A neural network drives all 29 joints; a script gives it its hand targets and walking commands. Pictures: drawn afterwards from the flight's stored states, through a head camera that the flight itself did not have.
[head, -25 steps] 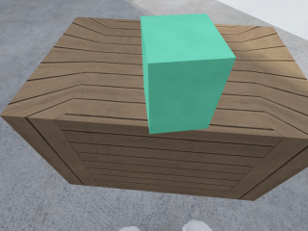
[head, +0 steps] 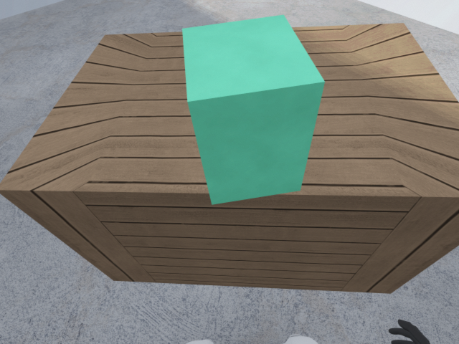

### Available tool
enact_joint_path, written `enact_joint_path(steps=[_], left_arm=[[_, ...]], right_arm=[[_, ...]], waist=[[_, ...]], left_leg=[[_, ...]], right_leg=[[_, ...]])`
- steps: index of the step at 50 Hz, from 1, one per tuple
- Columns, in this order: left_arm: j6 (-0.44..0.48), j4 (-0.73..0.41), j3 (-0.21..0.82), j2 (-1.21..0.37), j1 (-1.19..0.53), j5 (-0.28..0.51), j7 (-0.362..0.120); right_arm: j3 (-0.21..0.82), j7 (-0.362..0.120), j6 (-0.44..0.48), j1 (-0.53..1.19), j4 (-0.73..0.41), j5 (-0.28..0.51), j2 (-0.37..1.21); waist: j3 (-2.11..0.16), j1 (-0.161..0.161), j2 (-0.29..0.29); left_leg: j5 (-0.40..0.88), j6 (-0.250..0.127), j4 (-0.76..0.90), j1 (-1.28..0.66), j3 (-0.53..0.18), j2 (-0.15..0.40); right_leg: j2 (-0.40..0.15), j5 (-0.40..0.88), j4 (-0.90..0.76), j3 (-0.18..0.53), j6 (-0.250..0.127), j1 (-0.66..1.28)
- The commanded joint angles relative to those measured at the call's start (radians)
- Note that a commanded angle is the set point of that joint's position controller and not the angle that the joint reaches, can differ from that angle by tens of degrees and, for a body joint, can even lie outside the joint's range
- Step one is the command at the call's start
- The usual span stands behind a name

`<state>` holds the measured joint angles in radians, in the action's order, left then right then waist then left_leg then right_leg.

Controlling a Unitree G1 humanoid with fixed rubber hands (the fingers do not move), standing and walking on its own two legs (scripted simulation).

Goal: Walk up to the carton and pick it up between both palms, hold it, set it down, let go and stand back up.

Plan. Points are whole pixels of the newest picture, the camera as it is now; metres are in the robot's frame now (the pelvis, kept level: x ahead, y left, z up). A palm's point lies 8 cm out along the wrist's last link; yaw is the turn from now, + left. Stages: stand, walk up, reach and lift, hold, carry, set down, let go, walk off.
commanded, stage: walk up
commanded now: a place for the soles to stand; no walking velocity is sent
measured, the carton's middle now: (245, 115) +0.52 -0.01 +0.10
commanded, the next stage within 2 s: none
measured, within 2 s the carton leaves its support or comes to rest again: neither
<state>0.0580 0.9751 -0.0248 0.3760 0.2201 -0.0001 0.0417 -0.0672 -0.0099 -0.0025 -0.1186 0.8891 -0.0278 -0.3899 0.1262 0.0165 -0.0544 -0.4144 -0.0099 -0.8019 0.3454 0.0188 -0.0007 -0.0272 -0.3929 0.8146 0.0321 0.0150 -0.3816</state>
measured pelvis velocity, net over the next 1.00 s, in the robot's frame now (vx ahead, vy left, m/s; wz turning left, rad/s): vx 0.14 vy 0.01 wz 0.00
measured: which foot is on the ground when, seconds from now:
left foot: down 0.00-0.90, up 0.92-1.00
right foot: down 0.00-0.46, up 0.48-0.88, down 0.90-1.00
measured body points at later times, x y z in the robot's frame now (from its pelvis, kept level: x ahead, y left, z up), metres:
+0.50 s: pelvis +0.02 +0.04 +0.00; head +0.03 +0.04 +0.45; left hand +0.06 +0.36 -0.12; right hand +0.11 -0.27 -0.12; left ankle +0.02 +0.13 -0.71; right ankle +0.02 -0.13 -0.69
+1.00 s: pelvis +0.14 +0.01 +0.00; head +0.16 -0.01 +0.45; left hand +0.18 +0.33 -0.10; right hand +0.20 -0.30 -0.13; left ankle +0.07 +0.13 -0.64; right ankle +0.22 -0.08 -0.71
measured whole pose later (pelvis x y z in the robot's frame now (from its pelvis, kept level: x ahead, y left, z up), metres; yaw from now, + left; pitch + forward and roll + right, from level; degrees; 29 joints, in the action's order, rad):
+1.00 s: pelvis +0.14 +0.01 +0.00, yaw +0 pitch -4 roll +1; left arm 0.07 0.98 -0.03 0.36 0.25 0.00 0.02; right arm -0.07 -0.01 -0.01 -0.27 0.90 -0.02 -0.39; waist 0.12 0.02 -0.04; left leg -0.54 -0.03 -1.14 0.32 0.00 -0.02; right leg -0.01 -0.29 0.75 -0.07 -0.06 -0.40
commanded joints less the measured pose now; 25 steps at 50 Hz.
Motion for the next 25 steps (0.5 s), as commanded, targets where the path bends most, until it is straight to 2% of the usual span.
enact_joint_path(steps=[1,2,3,4,5,6,7,8,9,10,11,12,13,14,15,16,17,18,19,20,21,22,23,24,25], left_arm=[[0.022,-0.042,-0.056,0.302,-0.046,-0.015,0.004],[0.018,-0.046,-0.049,0.287,-0.073,-0.014,0.003],[0.016,-0.047,-0.041,0.263,-0.092,-0.010,0.001],[0.012,-0.050,-0.038,0.234,-0.101,-0.004,-0.002],[0.005,-0.045,-0.037,0.229,-0.094,-0.004,-0.005],[0.003,-0.029,-0.041,0.224,-0.054,-0.001,-0.003],[0.005,-0.023,-0.042,0.227,-0.043,-0.004,-0.004],[0.004,-0.014,-0.040,0.227,-0.026,-0.005,-0.004],[0.008,-0.011,-0.042,0.235,-0.003,-0.006,-0.003],[0.013,-0.013,-0.049,0.255,-0.007,-0.013,-0.003],[0.018,-0.014,-0.052,0.282,-0.031,-0.020,-0.005],[0.020,-0.021,-0.058,0.305,-0.028,-0.017,-0.004],[0.028,-0.011,-0.097,0.373,0.119,-0.023,-0.013],[0.031,0.013,-0.116,0.404,0.158,-0.030,-0.015],[0.036,0.016,-0.127,0.422,0.162,-0.035,-0.012],[0.036,0.003,-0.135,0.422,0.146,-0.041,-0.008],[0.038,-0.004,-0.135,0.416,0.117,-0.042,-0.006],[0.037,-0.010,-0.131,0.402,0.111,-0.039,-0.005],[0.037,-0.011,-0.126,0.392,0.114,-0.039,-0.006],[0.034,-0.017,-0.119,0.375,0.101,-0.039,-0.010],[0.027,-0.029,-0.113,0.361,0.048,-0.032,-0.017],[0.016,-0.058,-0.097,0.319,-0.051,-0.034,-0.020],[0.016,-0.098,-0.062,0.180,-0.106,-0.015,-0.023],[0.015,-0.098,-0.057,0.196,-0.089,-0.017,-0.013],[0.016,-0.085,-0.061,0.258,-0.108,-0.012,-0.007]], right_arm=[[-0.031,0.007,0.011,0.016,-0.004,0.021,-0.192],[-0.032,0.006,0.016,0.007,0.000,0.022,-0.187],[-0.032,0.005,0.023,-0.003,0.003,0.020,-0.198],[-0.031,0.005,0.026,0.023,0.005,0.017,-0.217],[-0.032,0.005,0.031,0.038,0.005,0.017,-0.235],[-0.033,0.003,0.030,0.075,-0.003,0.016,-0.231],[-0.031,0.003,0.028,0.082,-0.005,0.014,-0.229],[-0.031,0.003,0.025,0.097,-0.001,0.014,-0.230],[-0.025,0.005,0.021,0.103,-0.006,0.018,-0.219],[-0.026,0.005,0.021,0.104,-0.007,0.018,-0.206],[-0.023,0.002,0.015,0.100,-0.013,0.024,-0.187],[-0.026,0.002,0.013,0.072,-0.005,0.024,-0.194],[-0.063,-0.028,0.022,0.026,-0.049,-0.004,-0.254],[-0.068,-0.038,0.015,0.007,-0.037,-0.010,-0.256],[-0.073,-0.046,0.008,0.026,-0.050,-0.010,-0.255],[-0.076,-0.050,0.011,0.037,-0.059,-0.012,-0.257],[-0.078,-0.054,0.017,0.035,-0.052,-0.008,-0.253],[-0.081,-0.056,0.022,0.041,-0.055,-0.008,-0.252],[-0.082,-0.058,0.028,0.019,-0.051,-0.002,-0.240],[-0.088,-0.054,0.033,-0.032,-0.036,-0.003,-0.239],[-0.083,-0.055,0.040,-0.107,-0.016,0.003,-0.232],[-0.094,-0.048,0.050,-0.226,0.017,0.002,-0.249],[-0.114,-0.033,0.061,-0.357,0.049,-0.014,-0.330],[-0.124,-0.022,0.066,-0.332,0.034,0.003,-0.364],[-0.124,-0.016,0.062,-0.289,0.015,0.017,-0.366]], waist=[[-0.188,-0.028,0.167],[-0.184,-0.041,0.170],[-0.189,-0.049,0.120],[-0.165,-0.039,0.077],[-0.183,-0.031,0.035],[-0.177,-0.007,0.006],[-0.162,0.005,0.005],[-0.153,0.019,0.006],[-0.152,0.016,-0.013],[-0.149,0.013,0.020],[-0.137,-0.005,0.076],[-0.159,-0.016,0.099],[-0.208,0.008,0.063],[-0.150,0.017,0.132],[-0.104,0.032,0.212],[-0.081,0.032,0.202],[-0.064,0.022,0.165],[-0.041,0.030,0.159],[-0.071,0.015,0.155],[-0.108,-0.011,0.163],[-0.130,-0.060,0.158],[-0.144,-0.149,0.085],[-0.156,-0.216,-0.280],[-0.058,-0.182,-0.160],[-0.028,-0.161,-0.002]], left_leg=[[0.114,-0.033,0.105,-0.066,-0.052,0.037],[0.133,-0.043,0.153,-0.128,-0.072,0.052],[0.162,-0.060,0.206,-0.162,-0.107,0.084],[0.142,-0.084,0.277,-0.138,-0.167,0.121],[0.126,-0.126,0.312,-0.100,-0.232,0.177],[0.111,-0.150,0.326,-0.066,-0.248,0.211],[0.126,-0.158,0.321,-0.027,-0.251,0.222],[0.125,-0.145,0.303,-0.001,-0.217,0.203],[0.117,-0.124,0.267,0.033,-0.187,0.177],[0.116,-0.093,0.218,0.055,-0.145,0.137],[0.099,-0.057,0.161,0.026,-0.102,0.080],[0.106,-0.042,0.129,-0.022,-0.087,0.065],[-0.310,-0.067,0.056,0.109,-0.099,0.008],[-0.316,-0.059,-0.068,0.185,-0.053,0.003],[-0.282,-0.041,-0.182,0.284,-0.038,0.000],[-0.266,-0.039,-0.157,0.317,-0.055,0.024],[-0.224,-0.038,-0.140,0.314,-0.064,0.045],[-0.200,-0.038,-0.101,0.310,-0.059,0.050],[-0.194,-0.044,-0.039,0.258,-0.060,0.045],[-0.161,-0.051,0.019,0.154,-0.037,0.037],[-0.111,-0.064,0.123,0.013,-0.026,0.028],[-0.141,-0.084,0.270,-0.266,-0.077,0.013],[-0.377,-0.120,0.539,-0.473,-0.492,0.179],[-0.260,-0.117,0.617,-0.465,-0.760,0.337],[-0.190,-0.091,0.617,-0.405,-0.769,0.365]], right_leg=[[-0.215,0.292,-0.284,0.328,-0.198,0.062],[-0.185,0.280,-0.266,0.286,-0.169,-0.001],[-0.147,0.268,-0.232,0.232,-0.128,-0.032],[-0.090,0.237,-0.195,0.147,-0.092,-0.027],[-0.042,0.208,-0.116,0.074,-0.068,0.022],[-0.018,0.170,-0.081,0.025,-0.065,0.059],[-0.019,0.143,-0.084,0.021,-0.067,0.086],[-0.024,0.148,-0.125,0.032,-0.073,0.112],[-0.041,0.168,-0.174,0.083,-0.084,0.136],[-0.081,0.178,-0.230,0.146,-0.101,0.148],[-0.130,0.162,-0.286,0.248,-0.133,0.092],[-0.173,0.158,-0.309,0.298,-0.155,0.071],[-0.211,-0.243,-0.343,0.408,-0.222,0.165],[-0.286,-0.535,-0.453,0.548,-0.261,0.172],[-0.339,-0.609,-0.555,0.628,-0.292,0.207],[-0.359,-0.583,-0.576,0.643,-0.304,0.209],[-0.354,-0.532,-0.556,0.609,-0.291,0.198],[-0.339,-0.445,-0.536,0.561,-0.285,0.202],[-0.319,-0.346,-0.492,0.513,-0.274,0.211],[-0.295,-0.321,-0.453,0.455,-0.250,0.169],[-0.255,-0.296,-0.380,0.365,-0.221,0.083],[-0.172,-0.183,-0.167,0.226,-0.164,-0.149],[0.054,-0.106,0.289,0.023,-0.076,-0.430],[0.108,-0.209,0.392,0.022,-0.043,-0.602],[0.057,-0.171,0.388,0.092,-0.052,-0.572]])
